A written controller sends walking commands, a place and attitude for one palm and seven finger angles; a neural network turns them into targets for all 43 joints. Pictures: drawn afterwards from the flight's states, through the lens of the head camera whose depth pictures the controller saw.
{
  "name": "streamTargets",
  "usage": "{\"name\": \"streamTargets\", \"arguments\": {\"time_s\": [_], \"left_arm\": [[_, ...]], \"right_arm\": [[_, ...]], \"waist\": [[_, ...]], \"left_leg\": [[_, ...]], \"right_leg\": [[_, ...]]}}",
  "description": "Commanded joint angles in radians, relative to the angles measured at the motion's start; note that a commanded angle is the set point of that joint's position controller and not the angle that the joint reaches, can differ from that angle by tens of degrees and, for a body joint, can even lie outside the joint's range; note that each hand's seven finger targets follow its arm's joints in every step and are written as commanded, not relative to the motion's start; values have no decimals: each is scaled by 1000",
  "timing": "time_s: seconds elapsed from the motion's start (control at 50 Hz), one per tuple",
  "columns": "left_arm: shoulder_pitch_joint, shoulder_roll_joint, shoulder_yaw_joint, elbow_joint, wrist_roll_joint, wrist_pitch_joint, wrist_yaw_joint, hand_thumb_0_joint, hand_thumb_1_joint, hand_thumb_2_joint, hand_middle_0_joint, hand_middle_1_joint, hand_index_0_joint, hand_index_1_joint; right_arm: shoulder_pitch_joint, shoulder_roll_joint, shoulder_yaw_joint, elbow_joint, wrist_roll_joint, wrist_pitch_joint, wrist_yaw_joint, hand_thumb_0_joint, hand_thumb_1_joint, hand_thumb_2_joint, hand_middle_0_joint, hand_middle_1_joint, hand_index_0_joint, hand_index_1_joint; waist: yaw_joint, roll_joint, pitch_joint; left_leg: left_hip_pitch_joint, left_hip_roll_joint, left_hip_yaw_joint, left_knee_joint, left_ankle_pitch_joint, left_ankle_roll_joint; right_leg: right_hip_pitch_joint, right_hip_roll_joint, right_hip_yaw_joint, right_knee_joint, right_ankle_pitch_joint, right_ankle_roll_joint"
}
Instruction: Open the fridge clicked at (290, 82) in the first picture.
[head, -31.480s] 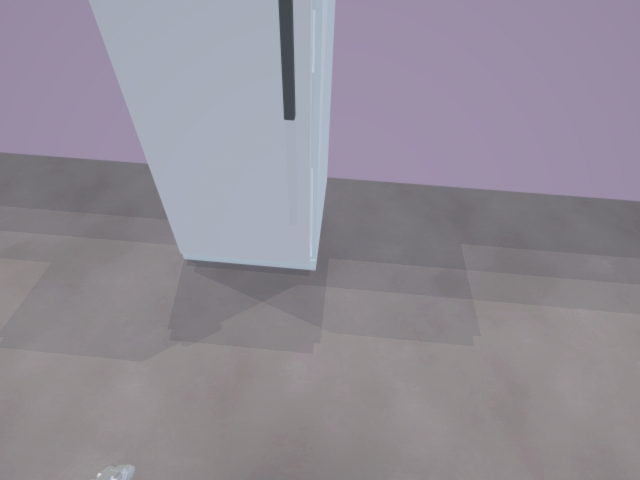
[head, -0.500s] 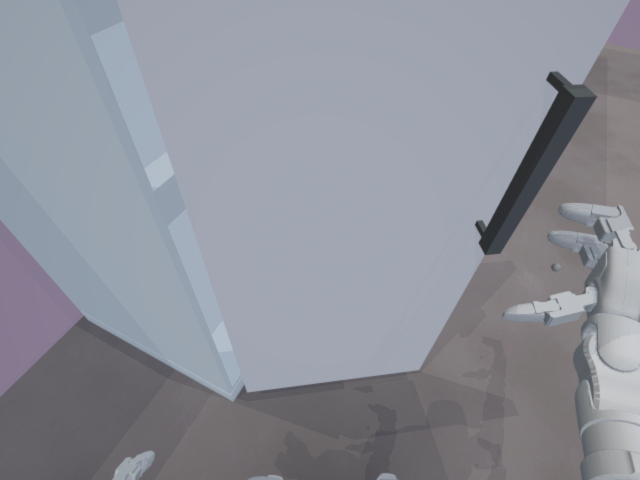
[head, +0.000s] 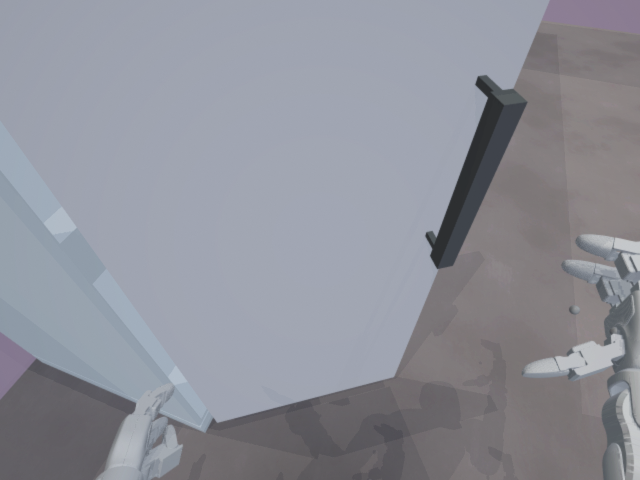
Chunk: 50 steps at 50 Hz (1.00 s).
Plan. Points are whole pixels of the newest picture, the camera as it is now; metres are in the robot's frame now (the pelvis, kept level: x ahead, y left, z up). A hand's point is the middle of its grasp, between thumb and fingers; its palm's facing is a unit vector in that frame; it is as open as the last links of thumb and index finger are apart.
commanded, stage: slip the hand off the handle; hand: right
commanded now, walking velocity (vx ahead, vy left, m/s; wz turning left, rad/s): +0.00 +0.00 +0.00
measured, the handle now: (460, 185) +0.45 -0.17 +0.14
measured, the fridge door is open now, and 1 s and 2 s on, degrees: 56 56 56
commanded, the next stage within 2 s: draw the hand back to the body in 0.84 s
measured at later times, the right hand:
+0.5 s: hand (600, 362) +0.23 -0.27 +0.10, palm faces +0.31 +0.93 -0.19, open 14.7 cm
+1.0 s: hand (614, 427) +0.17 -0.26 +0.10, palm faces +0.32 +0.93 -0.19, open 14.7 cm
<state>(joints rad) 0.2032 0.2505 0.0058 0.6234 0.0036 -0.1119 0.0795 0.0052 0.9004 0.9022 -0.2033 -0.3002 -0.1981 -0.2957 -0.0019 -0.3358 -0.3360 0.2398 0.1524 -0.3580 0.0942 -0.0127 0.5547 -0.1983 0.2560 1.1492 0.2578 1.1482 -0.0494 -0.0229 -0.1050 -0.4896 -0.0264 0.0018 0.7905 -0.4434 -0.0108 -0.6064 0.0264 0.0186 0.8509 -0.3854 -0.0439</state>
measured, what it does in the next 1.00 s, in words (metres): stands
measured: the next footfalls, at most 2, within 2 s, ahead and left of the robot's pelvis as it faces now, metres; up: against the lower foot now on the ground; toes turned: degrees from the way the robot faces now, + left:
none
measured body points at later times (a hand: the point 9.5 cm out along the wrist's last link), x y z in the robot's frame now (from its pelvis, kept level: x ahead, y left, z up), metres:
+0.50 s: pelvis -0.03 +0.00 +0.00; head -0.03 -0.01 +0.45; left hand +0.11 +0.24 -0.09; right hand +0.21 -0.32 +0.11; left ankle -0.03 +0.13 -0.70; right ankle +0.02 -0.08 -0.70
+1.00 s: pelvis -0.03 +0.02 -0.01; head -0.03 +0.02 +0.45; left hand +0.17 +0.24 -0.07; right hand +0.14 -0.31 +0.11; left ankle -0.03 +0.13 -0.70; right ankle +0.02 -0.08 -0.70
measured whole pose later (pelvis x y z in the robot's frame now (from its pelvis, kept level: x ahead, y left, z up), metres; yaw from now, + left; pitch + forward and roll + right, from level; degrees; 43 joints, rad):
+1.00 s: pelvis -0.03 +0.02 -0.01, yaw -2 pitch +5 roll +2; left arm 0.21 0.24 -0.04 0.62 -0.01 -0.21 0.11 0.01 0.90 0.90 -0.20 -0.30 -0.20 -0.30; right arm 0.34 -0.33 -0.35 -0.01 0.27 -0.36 0.16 -0.01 0.56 -0.20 0.26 1.15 0.26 1.15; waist -0.06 -0.04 -0.09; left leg -0.48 -0.04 0.05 0.84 -0.43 0.01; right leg -0.60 0.02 0.06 0.88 -0.35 -0.02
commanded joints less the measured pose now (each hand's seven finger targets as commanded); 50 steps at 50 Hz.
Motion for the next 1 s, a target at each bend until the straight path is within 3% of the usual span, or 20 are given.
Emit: {"name": "streamTargets", "arguments": {"time_s": [0.0, 0.02, 0.1, 0.12, 0.18, 0.24, 0.3, 0.34, 0.42, 0.46, 0.5, 0.52, 0.58, 0.68, 0.74, 0.82, 0.9, 0.94, 0.96, 0.98], "left_arm": [[17, 137, 43, -108, -5, -32, 27, 0, 900, 900, -200, -300, -200, -300], [11, 132, 41, -109, -4, -33, 27, 0, 900, 900, -200, -300, -200, -300], [3, 132, 33, -110, -1, -29, 30, 0, 900, 900, -200, -300, -200, -300], [-5, 130, 27, -111, -3, -29, 30, 0, 900, 900, -200, -300, -200, -300], [-16, 128, 27, -131, -7, -41, 24, 0, 900, 900, -200, -300, -200, -300], [-18, 132, 24, -146, -11, -51, 20, 0, 900, 900, -200, -300, -200, -300], [-32, 138, 22, -148, -13, -55, 26, 0, 900, 900, -200, -300, -200, -300], [-47, 131, 20, -154, -14, -63, 25, 0, 900, 900, -200, -300, -200, -300], [-60, 124, 18, -161, -2, -84, 20, 0, 900, 900, -200, -300, -200, -300], [-62, 121, 16, -161, 0, -92, 16, 0, 900, 900, -200, -300, -200, -300], [-63, 127, 17, -157, 0, -92, 20, 0, 900, 900, -200, -300, -200, -300], [-75, 126, 13, -158, -7, -93, 21, 0, 900, 900, -200, -300, -200, -300], [-88, 124, 9, -163, -14, -103, 29, 0, 900, 900, -200, -300, -200, -300], [-89, 120, 7, -168, -15, -118, 36, 0, 900, 900, -200, -300, -200, -300], [-90, 115, 3, -173, -12, -128, 33, 0, 900, 900, -200, -300, -200, -300], [-81, 112, 4, -171, -10, -139, 32, 0, 900, 900, -200, -300, -200, -300], [-75, 116, 3, -152, -11, -139, 43, 0, 900, 900, -200, -300, -200, -300], [-73, 114, 4, -151, -11, -145, 45, 0, 900, 900, -200, -300, -200, -300], [-78, 116, -4, -144, -57, -165, 60, 0, 900, 900, -200, -300, -200, -300], [-91, 117, -7, -159, -69, -189, 75, 0, 900, 900, -200, -300, -200, -300]], "right_arm": [[-280, -254, -108, -219, 14, -49, -1, 0, 550, -200, 250, 1150, 250, 1150], [-276, -240, -102, -204, 14, -49, 0, 0, 550, -200, 250, 1150, 250, 1150], [-284, -296, -158, -163, 12, -62, 6, 0, 550, -200, 250, 1150, 250, 1150], [-302, -291, -144, -131, 8, -59, 12, 0, 550, -200, 250, 1150, 250, 1150], [-247, -219, -82, -164, 25, -57, 41, 0, 550, -200, 250, 1150, 250, 1150], [-164, -212, -77, -180, 42, -47, 54, 0, 550, -200, 250, 1150, 250, 1150], [-141, -261, -134, -176, 49, -47, 38, 0, 550, -200, 250, 1150, 250, 1150], [-151, -252, -134, -217, 49, -65, 19, 0, 550, -200, 250, 1150, 250, 1150], [-79, -238, -112, -360, 30, -109, -23, 0, 550, -200, 250, 1150, 250, 1150], [-11, -205, -83, -370, 29, -114, -33, 0, 550, -200, 250, 1150, 250, 1150], [45, -219, -101, -361, 31, -107, -36, 0, 550, -200, 250, 1150, 250, 1150], [45, -209, -92, -346, 37, -96, -32, 0, 550, -200, 250, 1150, 250, 1150], [43, -186, -77, -357, 55, -73, -23, 0, 550, -200, 250, 1150, 250, 1150], [103, -209, -106, -402, 66, -74, -8, 0, 550, -200, 250, 1150, 250, 1150], [141, -187, -74, -459, 64, -89, 1, 0, 550, -200, 250, 1150, 250, 1150], [234, -181, -83, -486, 79, -96, 14, 0, 550, -200, 250, 1150, 250, 1150], [178, -223, -132, -471, 94, -84, 22, 0, 550, -200, 250, 1150, 250, 1150], [173, -211, -130, -469, 100, -83, 31, 0, 550, -200, 250, 1150, 250, 1150], [205, -131, -101, -382, 256, 25, 130, 0, 550, -200, 250, 1150, 250, 1150], [156, -180, -119, -481, 280, 67, 180, 0, 550, -200, 250, 1150, 250, 1150]], "waist": [[31, -53, -247], [32, -60, -257], [14, -77, -249], [23, -84, -232], [17, -124, -247], [11, -79, -226], [8, -21, -146], [7, -38, -137], [-1, -129, -188], [3, -102, -155], [2, -59, -129], [11, -64, -86], [16, -55, -53], [5, -39, -63], [7, -70, -69], [4, -50, -60], [15, -36, -26], [12, -59, -56], [22, -62, -124], [6, -82, -159]], "left_leg": [[-53, -23, 46, -64, 337, 44], [-60, -21, 49, -63, 326, 42], [-56, -23, 48, -65, 269, 50], [-71, -22, 51, -65, 248, 50], [-78, -24, 55, -73, 204, 51], [-61, -25, 55, -83, 183, 50], [-65, -24, 51, -98, 120, 48], [-72, -22, 50, -95, 88, 48], [-68, -20, 47, -76, 79, 51], [-78, -20, 51, -77, 59, 48], [-69, -18, 45, -90, 41, 46], [-88, -14, 42, -100, 11, 43], [-96, -10, 36, -116, -39, 39], [-77, -5, 22, -135, -53, 39], [-73, -4, 19, -133, -24, 40], [-62, -2, 15, -137, -4, 39], [-92, -1, 6, -144, -13, 35], [-86, 1, 7, -134, 12, 36], [21, 13, -11, -194, 20, 36], [77, 16, -15, -211, 71, 33]], "right_leg": [[312, -47, 52, -106, 476, 57], [317, -45, 52, -109, 461, 59], [281, -41, 55, -119, 380, 59], [274, -42, 59, -125, 352, 61], [295, -43, 68, -139, 304, 63], [264, -44, 74, -152, 249, 52], [185, -42, 76, -175, 111, 36], [181, -38, 79, -188, 58, 35], [224, -39, 90, -194, 38, 39], [206, -40, 94, -200, -3, 36], [166, -38, 85, -199, -39, 26], [144, -37, 83, -206, -84, 25], [128, -32, 85, -222, -172, 22], [129, -24, 67, -201, -140, 16], [145, -20, 58, -181, -90, 12], [133, -16, 48, -153, -36, 10], [104, -14, 42, -129, -29, 10], [118, -9, 39, -119, 2, 12], [172, -20, 44, -167, -12, 18], [209, -17, 41, -169, 39, 11]]}}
